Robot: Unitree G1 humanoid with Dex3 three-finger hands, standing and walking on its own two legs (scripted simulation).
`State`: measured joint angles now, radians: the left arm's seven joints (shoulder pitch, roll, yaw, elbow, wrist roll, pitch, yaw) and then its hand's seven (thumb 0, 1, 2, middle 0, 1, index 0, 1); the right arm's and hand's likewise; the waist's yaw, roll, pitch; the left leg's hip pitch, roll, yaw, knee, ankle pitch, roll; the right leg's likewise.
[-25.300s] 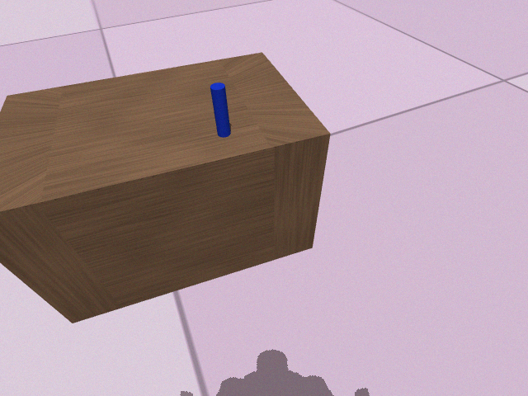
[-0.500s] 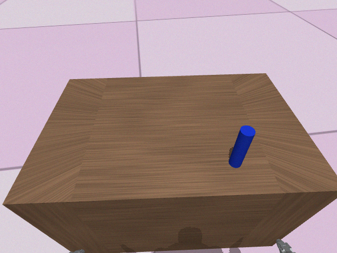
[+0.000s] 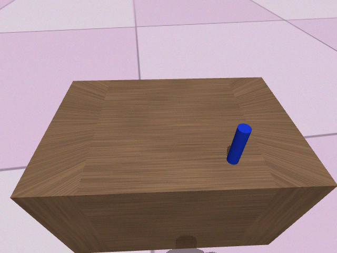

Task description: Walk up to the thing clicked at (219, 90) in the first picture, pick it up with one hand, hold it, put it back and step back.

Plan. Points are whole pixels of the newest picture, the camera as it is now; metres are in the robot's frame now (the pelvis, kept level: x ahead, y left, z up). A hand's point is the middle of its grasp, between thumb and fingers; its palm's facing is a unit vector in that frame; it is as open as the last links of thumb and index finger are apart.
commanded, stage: home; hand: right
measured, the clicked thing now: (238, 145) +0.47 -0.22 -0.05
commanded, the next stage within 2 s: stand in 1.32 s
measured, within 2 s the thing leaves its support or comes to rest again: neither
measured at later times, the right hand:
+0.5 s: hand out of the picture +0.08 -0.25 -0.15, palm faces -0.04 +0.93 -0.35, open 17.3 cm
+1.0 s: hand out of the picture +0.11 -0.25 -0.15, palm faces -0.02 +0.93 -0.36, open 17.3 cm
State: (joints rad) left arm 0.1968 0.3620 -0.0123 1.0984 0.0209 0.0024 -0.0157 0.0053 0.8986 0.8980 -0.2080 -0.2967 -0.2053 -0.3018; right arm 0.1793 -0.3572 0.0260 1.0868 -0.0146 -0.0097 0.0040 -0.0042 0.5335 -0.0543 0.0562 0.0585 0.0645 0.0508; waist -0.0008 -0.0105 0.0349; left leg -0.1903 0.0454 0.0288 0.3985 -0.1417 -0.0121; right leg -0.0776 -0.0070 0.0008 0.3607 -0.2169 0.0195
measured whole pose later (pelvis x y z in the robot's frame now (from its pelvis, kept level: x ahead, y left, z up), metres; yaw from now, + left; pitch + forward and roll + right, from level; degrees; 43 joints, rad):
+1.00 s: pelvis +0.04 +0.01 +0.00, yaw -1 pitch -2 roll +0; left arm 0.11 0.35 0.00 1.12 0.01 0.00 0.00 0.00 0.90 0.90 -0.21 -0.30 -0.21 -0.30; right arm 0.10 -0.35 0.01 1.12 -0.01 -0.01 0.00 0.00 0.51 -0.07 0.06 0.06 0.07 0.05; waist 0.00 -0.01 0.05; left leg -0.15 0.02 0.05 0.36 -0.18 0.00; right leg -0.03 -0.03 0.02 0.30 -0.23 0.04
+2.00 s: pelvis +0.02 +0.01 +0.00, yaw +0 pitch -2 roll +0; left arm 0.16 0.35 0.00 1.11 0.01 0.00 0.00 0.00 0.90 0.90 -0.21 -0.30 -0.21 -0.30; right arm 0.13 -0.35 -0.01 1.14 -0.01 -0.01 0.00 0.00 -0.80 -0.88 0.20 0.30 0.21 0.29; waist -0.01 -0.01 0.06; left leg -0.16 0.02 0.04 0.35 -0.15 0.00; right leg -0.04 -0.03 0.01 0.30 -0.22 0.04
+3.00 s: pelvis +0.03 +0.01 +0.00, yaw +0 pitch -2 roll +0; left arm 0.15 0.35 0.00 1.10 0.01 0.00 0.00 0.00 0.90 0.90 -0.21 -0.30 -0.21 -0.31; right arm 0.11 -0.35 -0.01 1.13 -0.01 -0.01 0.01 0.01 -0.90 -0.89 0.20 0.30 0.21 0.30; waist 0.00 0.00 0.05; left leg -0.15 0.02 0.05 0.35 -0.16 0.01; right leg -0.03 -0.04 0.01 0.29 -0.22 0.04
